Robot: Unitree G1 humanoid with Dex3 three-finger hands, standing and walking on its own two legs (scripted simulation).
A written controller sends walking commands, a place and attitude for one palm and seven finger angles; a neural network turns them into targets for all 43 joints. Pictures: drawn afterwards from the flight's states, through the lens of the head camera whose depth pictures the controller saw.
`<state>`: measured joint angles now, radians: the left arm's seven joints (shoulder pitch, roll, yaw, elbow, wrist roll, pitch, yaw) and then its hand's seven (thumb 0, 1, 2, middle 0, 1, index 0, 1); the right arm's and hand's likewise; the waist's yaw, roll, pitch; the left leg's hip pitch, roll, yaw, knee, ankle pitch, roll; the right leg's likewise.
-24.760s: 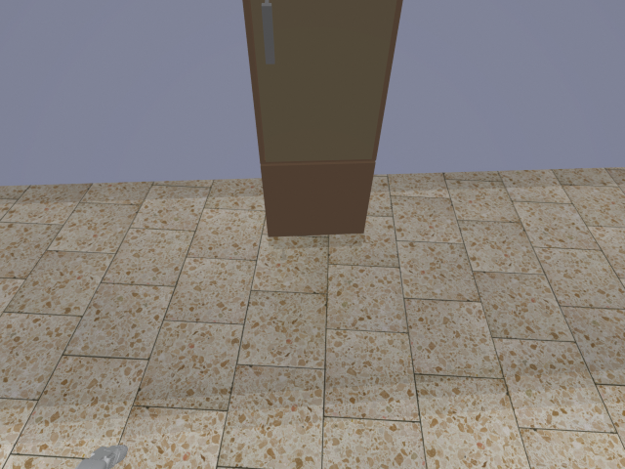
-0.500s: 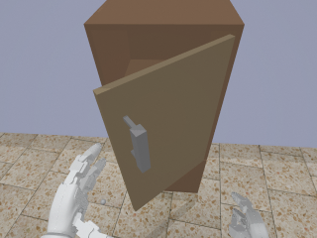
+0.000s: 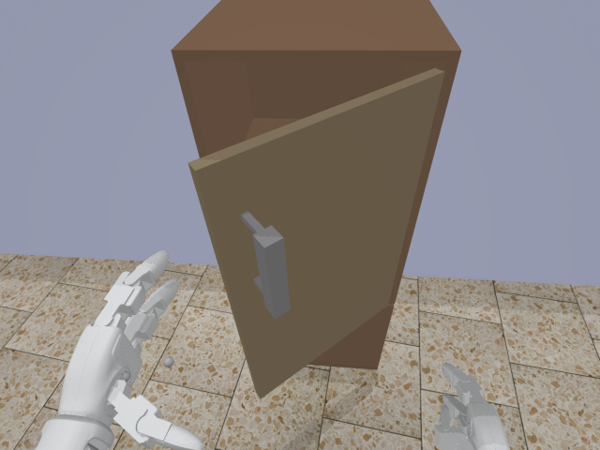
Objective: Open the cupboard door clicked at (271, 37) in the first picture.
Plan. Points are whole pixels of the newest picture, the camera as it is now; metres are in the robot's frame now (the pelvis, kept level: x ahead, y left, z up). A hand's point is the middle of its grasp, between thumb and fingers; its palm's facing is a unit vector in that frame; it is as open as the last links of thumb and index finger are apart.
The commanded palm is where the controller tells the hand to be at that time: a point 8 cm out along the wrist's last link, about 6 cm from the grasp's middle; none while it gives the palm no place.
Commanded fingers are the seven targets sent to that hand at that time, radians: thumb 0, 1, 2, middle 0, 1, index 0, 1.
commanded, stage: draw the hand back to the body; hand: left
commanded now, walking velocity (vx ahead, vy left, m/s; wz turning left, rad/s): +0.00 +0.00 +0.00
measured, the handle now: (263, 265) +0.31 +0.08 +0.12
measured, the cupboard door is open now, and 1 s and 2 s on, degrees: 42 42 42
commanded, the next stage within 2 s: step back with the hand held close in 1.26 s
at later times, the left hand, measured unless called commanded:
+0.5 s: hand (99, 336) +0.19 +0.22 +0.16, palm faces +0.29 -0.89 -0.34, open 13.7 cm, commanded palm +0.14 +0.27 +0.18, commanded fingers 0.00 0.27 0.63 -0.18 -0.30 -0.18 -0.30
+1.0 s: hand (53, 287) +0.22 +0.27 +0.19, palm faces +0.45 -0.80 -0.40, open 8.0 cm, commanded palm +0.17 +0.31 +0.20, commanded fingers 0.00 0.90 0.90 -0.20 -0.30 -0.20 -0.30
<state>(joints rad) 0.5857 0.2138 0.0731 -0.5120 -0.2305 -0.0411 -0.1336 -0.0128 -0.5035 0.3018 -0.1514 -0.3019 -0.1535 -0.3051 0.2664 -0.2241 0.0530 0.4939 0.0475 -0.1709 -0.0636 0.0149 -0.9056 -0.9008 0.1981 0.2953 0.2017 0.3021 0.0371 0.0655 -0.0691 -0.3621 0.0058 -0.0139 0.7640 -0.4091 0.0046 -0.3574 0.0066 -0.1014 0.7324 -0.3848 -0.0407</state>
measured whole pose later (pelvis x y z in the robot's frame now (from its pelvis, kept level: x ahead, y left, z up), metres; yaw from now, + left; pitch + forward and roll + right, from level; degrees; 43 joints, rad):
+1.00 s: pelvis +0.03 +0.01 +0.03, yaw -1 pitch -4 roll +0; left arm 0.47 0.34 0.34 -0.41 -0.07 -0.07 0.12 0.01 0.77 0.85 -0.20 -0.30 -0.20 -0.31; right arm 0.18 -0.23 0.02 0.63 0.01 -0.09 -0.08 0.01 -0.91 -0.90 0.20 0.30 0.20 0.30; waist 0.07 0.07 0.03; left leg -0.06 -0.01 0.01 0.41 -0.28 0.02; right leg -0.07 0.00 -0.07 0.40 -0.26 -0.02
